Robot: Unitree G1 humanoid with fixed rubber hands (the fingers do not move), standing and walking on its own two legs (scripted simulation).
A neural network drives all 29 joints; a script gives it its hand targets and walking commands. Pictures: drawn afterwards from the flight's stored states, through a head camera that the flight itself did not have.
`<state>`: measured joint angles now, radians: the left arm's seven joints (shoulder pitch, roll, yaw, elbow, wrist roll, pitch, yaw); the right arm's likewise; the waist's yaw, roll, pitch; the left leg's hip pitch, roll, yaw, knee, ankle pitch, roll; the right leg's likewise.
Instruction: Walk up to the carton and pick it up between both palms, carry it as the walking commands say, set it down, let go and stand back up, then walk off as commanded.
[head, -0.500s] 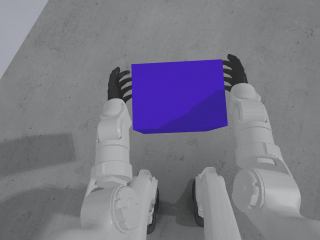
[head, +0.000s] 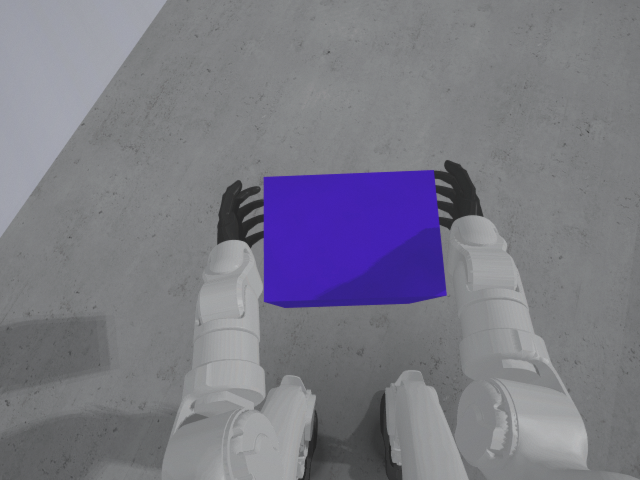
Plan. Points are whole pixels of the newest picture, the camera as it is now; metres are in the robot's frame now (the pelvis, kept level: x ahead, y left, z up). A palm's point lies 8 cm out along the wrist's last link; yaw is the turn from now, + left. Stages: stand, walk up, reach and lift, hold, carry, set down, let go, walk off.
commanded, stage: reach and lift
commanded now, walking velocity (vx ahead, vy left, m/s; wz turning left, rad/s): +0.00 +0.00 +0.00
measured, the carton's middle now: (347, 250) +0.42 +0.00 -0.12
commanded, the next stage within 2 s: none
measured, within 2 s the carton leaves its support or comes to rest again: neither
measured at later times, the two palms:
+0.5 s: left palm (210, 236) +0.38 +0.15 +0.04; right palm (481, 213) +0.41 -0.14 +0.03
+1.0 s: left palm (172, 222) +0.37 +0.16 +0.11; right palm (504, 202) +0.39 -0.14 +0.10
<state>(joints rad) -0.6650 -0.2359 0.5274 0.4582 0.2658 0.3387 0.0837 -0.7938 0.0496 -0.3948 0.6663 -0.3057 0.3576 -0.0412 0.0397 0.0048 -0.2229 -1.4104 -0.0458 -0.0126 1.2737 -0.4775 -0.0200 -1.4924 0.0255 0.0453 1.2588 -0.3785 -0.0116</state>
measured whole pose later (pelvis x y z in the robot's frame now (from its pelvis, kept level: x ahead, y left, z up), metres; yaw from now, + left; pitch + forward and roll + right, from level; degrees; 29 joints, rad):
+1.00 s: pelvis +0.04 +0.00 +0.12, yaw +0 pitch +15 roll +1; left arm -0.42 -0.20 0.41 0.43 0.30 0.40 0.02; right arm -0.46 0.16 -0.35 0.47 -0.32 0.40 0.00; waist 0.04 0.03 -0.08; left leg -0.63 -0.04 -0.06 0.65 -0.29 -0.02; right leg -0.70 0.02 0.03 0.66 -0.22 -0.02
